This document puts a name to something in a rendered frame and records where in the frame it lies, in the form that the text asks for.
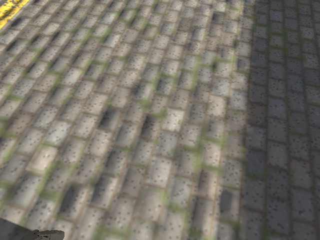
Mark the robot left hand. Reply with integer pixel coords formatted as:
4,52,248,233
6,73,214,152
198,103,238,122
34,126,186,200
21,229,65,240

